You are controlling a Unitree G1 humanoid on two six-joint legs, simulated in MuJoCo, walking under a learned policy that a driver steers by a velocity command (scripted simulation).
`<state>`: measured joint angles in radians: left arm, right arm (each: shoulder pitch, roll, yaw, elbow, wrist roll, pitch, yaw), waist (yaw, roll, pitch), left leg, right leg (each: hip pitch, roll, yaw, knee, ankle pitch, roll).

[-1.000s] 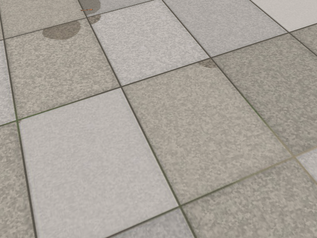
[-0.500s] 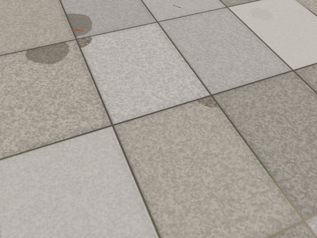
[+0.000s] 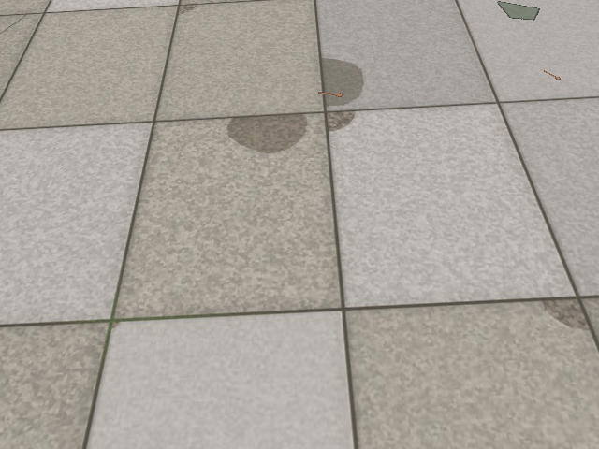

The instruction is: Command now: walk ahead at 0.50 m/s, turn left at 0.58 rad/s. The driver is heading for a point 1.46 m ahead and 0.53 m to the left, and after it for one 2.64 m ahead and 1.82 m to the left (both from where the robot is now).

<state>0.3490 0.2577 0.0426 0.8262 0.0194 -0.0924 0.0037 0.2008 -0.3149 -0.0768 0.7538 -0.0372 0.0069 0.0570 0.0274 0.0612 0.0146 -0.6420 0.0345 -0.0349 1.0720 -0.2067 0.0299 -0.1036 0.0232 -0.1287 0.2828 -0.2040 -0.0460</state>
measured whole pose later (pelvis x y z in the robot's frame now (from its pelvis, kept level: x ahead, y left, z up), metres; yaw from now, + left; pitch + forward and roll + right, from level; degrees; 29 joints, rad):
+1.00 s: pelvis +0.53 +0.13 +0.00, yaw +34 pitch +1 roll +0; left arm 0.30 0.26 0.04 0.77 0.02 -0.08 -0.01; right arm 0.26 -0.32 -0.06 0.76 -0.04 -0.01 0.04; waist 0.01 0.05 0.03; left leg -0.50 -0.04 -0.08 1.09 -0.31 0.06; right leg -0.20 0.02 -0.08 0.38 -0.20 -0.04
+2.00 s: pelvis +0.98 +0.35 -0.01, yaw +8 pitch +0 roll +0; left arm 0.28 0.28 0.07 0.83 0.00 -0.02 -0.01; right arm 0.20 -0.26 -0.04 0.77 -0.04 -0.05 0.01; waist 0.00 0.02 0.06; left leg -0.53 0.11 -0.02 1.13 -0.32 -0.03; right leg -0.23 0.13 -0.01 0.41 -0.18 -0.14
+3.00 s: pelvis +1.42 +0.47 -0.01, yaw +35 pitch +0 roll +1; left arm 0.14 0.27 0.00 0.71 0.01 0.00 0.04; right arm 0.25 -0.33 -0.09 0.78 -0.02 0.05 -0.01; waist -0.04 0.04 0.09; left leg -0.39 -0.14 -0.07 1.11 -0.52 0.00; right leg -0.33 0.00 -0.03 0.49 -0.15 -0.04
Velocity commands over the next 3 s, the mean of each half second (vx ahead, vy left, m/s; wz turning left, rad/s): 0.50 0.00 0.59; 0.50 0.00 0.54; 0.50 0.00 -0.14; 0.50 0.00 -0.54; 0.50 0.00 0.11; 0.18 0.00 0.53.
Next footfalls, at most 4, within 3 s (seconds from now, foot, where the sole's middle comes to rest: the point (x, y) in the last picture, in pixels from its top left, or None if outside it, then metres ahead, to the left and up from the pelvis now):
0.26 left None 0.27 0.13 -0.78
0.78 right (307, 394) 0.62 0.07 -0.78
1.28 left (177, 361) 0.70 0.39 -0.78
1.80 right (222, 251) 1.04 0.32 -0.78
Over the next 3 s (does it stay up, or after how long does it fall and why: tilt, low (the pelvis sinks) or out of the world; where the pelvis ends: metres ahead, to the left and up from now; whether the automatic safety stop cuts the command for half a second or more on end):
stays up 1.42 0.47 -0.01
